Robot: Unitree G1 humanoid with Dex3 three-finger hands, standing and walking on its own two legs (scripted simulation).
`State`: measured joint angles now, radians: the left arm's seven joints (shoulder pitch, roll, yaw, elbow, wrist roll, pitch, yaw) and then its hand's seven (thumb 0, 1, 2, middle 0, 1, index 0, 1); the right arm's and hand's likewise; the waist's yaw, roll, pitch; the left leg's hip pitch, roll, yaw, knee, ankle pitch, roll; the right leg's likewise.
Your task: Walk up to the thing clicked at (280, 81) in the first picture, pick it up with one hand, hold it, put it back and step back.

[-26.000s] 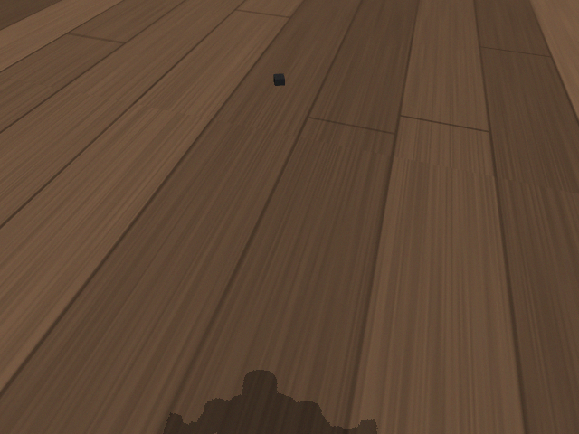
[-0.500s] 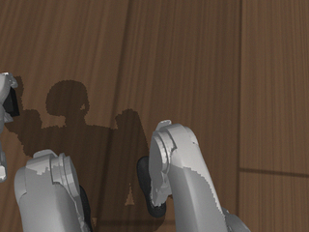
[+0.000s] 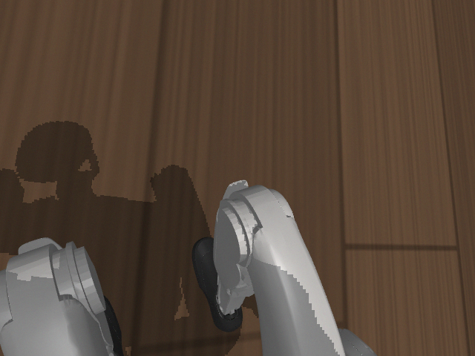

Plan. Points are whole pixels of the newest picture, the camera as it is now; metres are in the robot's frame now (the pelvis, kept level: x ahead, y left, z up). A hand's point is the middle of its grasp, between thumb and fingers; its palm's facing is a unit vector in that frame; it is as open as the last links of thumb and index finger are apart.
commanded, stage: rest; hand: left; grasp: from above
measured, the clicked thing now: out of the picture +0.45 +0.30 -0.25
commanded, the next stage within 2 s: open in 0.78 s
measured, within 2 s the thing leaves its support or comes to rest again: rests again in 1.02 s
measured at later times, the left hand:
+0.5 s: hand out of the picture +0.45 +0.28 -0.24, palm faces -0.45 -0.14 -0.88, open 9.9 cm
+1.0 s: hand out of the picture +0.45 +0.28 -0.24, palm faces -0.45 -0.13 -0.88, open 10.0 cm
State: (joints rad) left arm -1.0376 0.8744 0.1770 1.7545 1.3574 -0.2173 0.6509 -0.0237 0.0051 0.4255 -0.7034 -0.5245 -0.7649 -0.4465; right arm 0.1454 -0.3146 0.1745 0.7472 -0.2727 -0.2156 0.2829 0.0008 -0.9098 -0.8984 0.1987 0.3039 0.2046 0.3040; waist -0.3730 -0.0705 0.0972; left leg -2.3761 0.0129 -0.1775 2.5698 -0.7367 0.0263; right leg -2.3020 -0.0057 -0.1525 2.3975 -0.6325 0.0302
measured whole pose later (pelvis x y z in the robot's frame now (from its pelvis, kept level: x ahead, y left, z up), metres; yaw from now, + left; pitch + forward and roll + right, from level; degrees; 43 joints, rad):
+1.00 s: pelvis -0.01 +0.00 +0.00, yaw -2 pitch +27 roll -14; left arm -1.09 0.98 0.10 1.83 1.30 -0.22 0.68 -0.03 -0.01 0.45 -0.70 -0.51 -0.76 -0.45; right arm 0.10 -0.37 0.29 0.68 -0.28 -0.30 0.32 0.00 -0.91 -0.90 0.20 0.30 0.20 0.30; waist -0.41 -0.12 0.19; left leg -2.34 0.02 -0.23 2.58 -0.73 0.02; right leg -2.26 0.02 -0.20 2.36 -0.60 0.03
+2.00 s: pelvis -0.01 +0.00 +0.01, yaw -3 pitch +27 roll -15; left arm -1.07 0.99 0.12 1.76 1.31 -0.21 0.68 0.00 -0.45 0.95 -0.11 -0.96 -0.12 -0.95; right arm 0.12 -0.36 0.30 0.65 -0.27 -0.30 0.32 0.00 -0.90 -0.90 0.20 0.30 0.20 0.30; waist -0.41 -0.14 0.20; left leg -2.33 0.02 -0.23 2.56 -0.72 0.03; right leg -2.24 0.02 -0.20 2.34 -0.59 0.04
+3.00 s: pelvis +0.00 +0.00 +0.04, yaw +5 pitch +36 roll -8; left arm -0.99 0.69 0.09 1.40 1.24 -0.12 0.45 0.00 -0.37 0.96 -0.19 -0.86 -0.18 -0.87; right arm 0.23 -0.26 0.07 0.74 -0.13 -0.08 0.16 0.00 -0.91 -0.90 0.20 0.30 0.21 0.30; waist -0.29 0.02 -0.05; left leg -2.33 -0.01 -0.09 2.39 -0.70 0.02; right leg -2.29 -0.02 -0.07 2.29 -0.63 0.02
